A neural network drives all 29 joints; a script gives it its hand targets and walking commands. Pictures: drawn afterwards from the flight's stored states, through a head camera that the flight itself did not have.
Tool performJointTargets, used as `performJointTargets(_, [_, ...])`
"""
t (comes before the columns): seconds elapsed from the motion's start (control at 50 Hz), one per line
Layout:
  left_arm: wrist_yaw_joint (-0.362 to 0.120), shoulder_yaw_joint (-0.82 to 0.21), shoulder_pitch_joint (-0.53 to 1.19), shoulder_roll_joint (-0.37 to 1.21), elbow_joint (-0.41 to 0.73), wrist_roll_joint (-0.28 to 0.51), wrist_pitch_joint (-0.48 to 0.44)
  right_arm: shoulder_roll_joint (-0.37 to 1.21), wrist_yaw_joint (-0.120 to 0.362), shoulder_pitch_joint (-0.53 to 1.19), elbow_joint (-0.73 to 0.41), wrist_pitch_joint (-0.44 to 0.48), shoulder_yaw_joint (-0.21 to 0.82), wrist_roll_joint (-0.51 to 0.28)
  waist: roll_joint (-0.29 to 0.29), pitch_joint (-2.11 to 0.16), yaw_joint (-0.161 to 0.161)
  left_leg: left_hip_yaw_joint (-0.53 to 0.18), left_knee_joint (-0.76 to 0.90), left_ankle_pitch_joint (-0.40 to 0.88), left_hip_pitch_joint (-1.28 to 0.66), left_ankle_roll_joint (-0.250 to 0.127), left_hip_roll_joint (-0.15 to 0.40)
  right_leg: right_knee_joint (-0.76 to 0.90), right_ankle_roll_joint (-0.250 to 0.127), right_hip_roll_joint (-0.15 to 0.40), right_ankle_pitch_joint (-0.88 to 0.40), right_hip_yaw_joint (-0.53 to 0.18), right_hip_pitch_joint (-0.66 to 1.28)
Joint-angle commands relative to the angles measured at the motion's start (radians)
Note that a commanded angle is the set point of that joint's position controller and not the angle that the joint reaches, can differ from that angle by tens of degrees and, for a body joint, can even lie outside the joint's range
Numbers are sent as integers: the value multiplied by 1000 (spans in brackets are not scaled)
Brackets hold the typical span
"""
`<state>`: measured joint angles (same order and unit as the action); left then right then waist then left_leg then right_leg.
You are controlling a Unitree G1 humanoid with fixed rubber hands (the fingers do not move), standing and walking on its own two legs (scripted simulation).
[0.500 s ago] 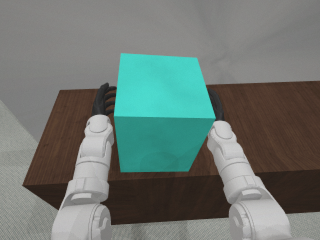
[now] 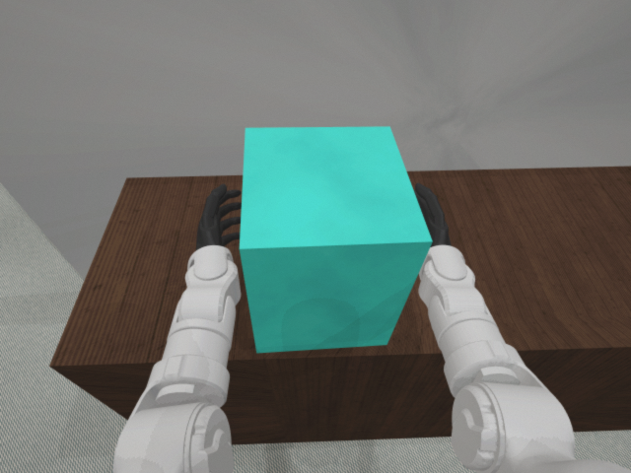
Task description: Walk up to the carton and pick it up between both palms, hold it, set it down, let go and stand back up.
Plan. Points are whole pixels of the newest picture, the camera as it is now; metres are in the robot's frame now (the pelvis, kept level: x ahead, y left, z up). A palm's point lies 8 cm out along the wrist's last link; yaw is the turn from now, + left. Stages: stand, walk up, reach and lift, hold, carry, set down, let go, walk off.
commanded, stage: set down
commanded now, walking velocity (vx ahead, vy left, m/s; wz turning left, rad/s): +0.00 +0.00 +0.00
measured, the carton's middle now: (321, 243) +0.43 +0.04 +0.04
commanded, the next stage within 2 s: none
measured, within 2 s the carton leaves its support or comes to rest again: rests again in 1.10 s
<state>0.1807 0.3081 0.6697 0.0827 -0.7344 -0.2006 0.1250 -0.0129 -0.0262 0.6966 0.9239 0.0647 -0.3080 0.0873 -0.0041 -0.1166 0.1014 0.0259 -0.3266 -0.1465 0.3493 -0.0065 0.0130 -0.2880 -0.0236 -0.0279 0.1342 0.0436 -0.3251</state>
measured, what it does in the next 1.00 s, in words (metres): stands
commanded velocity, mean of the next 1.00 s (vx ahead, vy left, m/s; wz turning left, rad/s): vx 0.00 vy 0.00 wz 0.00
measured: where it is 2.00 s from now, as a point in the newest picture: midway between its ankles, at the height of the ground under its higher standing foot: outside the picture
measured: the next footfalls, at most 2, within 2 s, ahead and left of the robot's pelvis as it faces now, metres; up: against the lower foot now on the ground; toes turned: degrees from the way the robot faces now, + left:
none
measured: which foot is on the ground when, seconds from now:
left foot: down 0.00-1.00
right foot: down 0.00-1.00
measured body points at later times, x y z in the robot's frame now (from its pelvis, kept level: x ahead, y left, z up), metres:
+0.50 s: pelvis +0.01 +0.00 +0.00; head +0.08 +0.01 +0.45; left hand +0.41 +0.18 +0.05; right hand +0.45 -0.11 +0.04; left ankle +0.00 +0.11 -0.75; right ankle -0.01 -0.10 -0.75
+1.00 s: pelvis +0.01 +0.00 +0.00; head +0.08 +0.01 +0.44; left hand +0.40 +0.18 +0.03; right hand +0.44 -0.11 +0.02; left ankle +0.00 +0.11 -0.75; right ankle +0.00 -0.10 -0.75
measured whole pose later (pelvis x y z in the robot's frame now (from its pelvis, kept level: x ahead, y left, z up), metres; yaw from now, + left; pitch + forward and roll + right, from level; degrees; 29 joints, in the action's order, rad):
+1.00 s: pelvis +0.01 +0.00 +0.00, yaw +0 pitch +12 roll -1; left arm 0.18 0.38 0.67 0.11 -0.86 -0.24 -0.05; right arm -0.01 -0.01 0.71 1.04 0.21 -0.39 0.20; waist 0.00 -0.08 0.11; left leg 0.03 -0.34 -0.16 0.39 -0.01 0.01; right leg -0.29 -0.02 -0.03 0.14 0.04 -0.36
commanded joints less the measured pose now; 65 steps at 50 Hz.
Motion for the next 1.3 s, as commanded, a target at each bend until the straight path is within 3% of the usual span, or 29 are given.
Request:
performJointTargets(0.0, [-129, -187, 782, 518, 123, -38, -122, 488, 170, 858, -75, 120, 228, 116, -50, -677, 123, 49, -44, 413, -208, 47, 41, -37, -7, 1, -253, 14, 277])
performJointTargets(0.4, [-127, -175, 661, 540, 95, -73, -204, 501, 170, 779, -15, 218, 201, 182, -35, -737, 117, 47, -106, 661, -228, 64, 54, -64, -13, -2, -437, 16, 255])
performJointTargets(0.72, [-129, -127, 615, 512, 38, -98, -266, 503, 166, 737, 16, 259, 165, 225, -43, -721, 122, 58, -103, 638, -165, 56, 52, -76, -9, 3, -431, 15, 250])
performJointTargets(0.82, [-116, -94, 621, 445, 24, -96, -282, 427, 158, 734, 36, 262, 130, 217, -41, -729, 122, 63, -106, 633, -149, 57, 50, -83, -10, 1, -423, 12, 245])
performJointTargets(0.9, [-76, -4, 637, 237, 26, -90, -295, 209, 127, 737, 19, 254, 66, 166, -46, -769, 136, 72, -119, 652, -132, 62, 40, -99, -8, -9, -450, -2, 258])
performJointTargets(1.0, [11, 58, 616, -34, 64, -21, -310, -109, 57, 762, -20, 233, 75, 28, -41, -812, 152, 74, -150, 639, -83, 65, 30, -127, -2, -21, -471, -20, 262])
performJointTargets(1.04, [51, 34, 622, -123, 72, 31, -308, -240, 27, 782, 6, 216, 103, -48, -28, -808, 144, 70, -163, 617, -68, 66, 29, -126, -6, -31, -435, -24, 223])
performJointTargets(1.14, [94, -114, 555, -127, 82, 157, -281, -340, 13, 751, 56, 170, 179, -196, -6, -826, 99, 33, -221, 615, -98, 79, 35, -133, -34, -54, -379, -28, 84])
performJointTargets(1.28, [118, -197, 623, -130, 49, 233, -213, -371, 20, 775, 105, 63, 209, -273, 4, -777, 74, 6, -240, 476, -136, 81, 54, -113, -60, -51, -144, -34, -106])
